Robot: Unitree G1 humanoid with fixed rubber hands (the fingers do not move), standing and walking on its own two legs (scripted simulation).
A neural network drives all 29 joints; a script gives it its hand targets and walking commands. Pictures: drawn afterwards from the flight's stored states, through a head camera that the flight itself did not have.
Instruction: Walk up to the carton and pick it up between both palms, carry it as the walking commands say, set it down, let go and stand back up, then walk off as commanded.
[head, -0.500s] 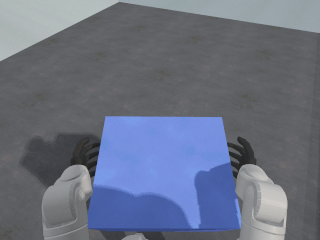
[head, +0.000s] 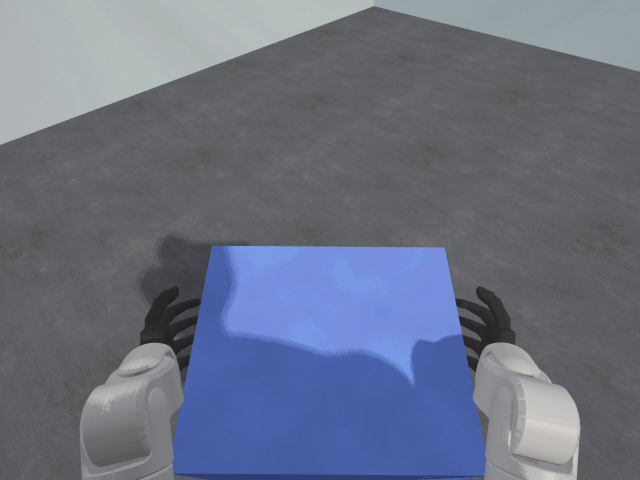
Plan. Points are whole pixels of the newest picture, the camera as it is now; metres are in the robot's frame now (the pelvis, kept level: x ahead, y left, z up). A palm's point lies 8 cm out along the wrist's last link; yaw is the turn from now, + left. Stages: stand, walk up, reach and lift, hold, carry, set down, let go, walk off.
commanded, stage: carry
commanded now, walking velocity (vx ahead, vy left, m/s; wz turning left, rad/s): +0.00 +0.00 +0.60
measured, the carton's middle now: (327, 366) +0.26 +0.00 +0.01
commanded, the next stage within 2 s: none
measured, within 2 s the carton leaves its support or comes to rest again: neither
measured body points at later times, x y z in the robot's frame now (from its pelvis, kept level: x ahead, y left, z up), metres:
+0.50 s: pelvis -0.08 +0.03 +0.01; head -0.09 +0.01 +0.46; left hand +0.12 +0.26 +0.09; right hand +0.19 -0.11 +0.08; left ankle -0.02 +0.13 -0.72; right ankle +0.00 -0.08 -0.72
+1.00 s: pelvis -0.11 +0.01 +0.00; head -0.13 -0.02 +0.45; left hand +0.10 +0.24 +0.07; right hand +0.18 -0.12 +0.07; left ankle -0.03 +0.13 -0.71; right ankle +0.00 -0.07 -0.72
